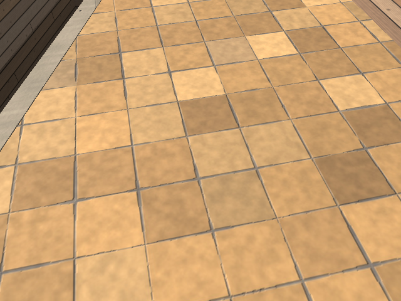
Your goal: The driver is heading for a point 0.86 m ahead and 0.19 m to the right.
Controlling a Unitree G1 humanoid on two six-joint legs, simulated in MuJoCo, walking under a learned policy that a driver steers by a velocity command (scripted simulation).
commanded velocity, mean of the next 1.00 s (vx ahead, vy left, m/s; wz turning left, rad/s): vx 0.01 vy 0.00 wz -0.13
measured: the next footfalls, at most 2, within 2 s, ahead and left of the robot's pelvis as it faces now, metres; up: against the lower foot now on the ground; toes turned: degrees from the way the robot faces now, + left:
right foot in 0.98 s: +0.05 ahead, -0.16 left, +0.00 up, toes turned -12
left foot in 1.44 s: +0.13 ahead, +0.05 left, +0.00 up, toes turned -18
